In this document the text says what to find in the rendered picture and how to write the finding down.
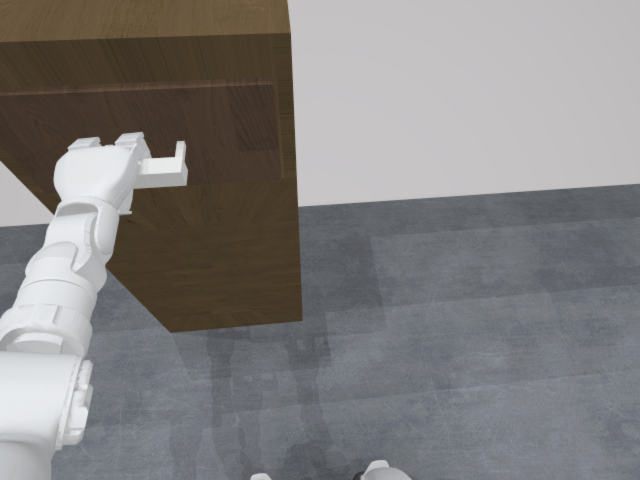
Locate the left robot upper arm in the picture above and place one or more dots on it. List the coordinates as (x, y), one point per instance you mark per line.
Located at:
(44, 404)

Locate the drawer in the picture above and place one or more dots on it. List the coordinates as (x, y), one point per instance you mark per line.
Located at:
(230, 126)

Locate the cabinet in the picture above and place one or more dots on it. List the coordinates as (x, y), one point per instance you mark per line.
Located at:
(197, 257)

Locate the handle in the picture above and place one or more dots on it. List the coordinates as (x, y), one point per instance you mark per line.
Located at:
(163, 172)

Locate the left robot hand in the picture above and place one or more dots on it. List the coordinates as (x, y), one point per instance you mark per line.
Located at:
(107, 173)

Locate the right robot shin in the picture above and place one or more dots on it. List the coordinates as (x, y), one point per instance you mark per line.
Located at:
(376, 464)

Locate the left robot forearm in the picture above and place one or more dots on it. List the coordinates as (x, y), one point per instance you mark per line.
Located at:
(54, 304)

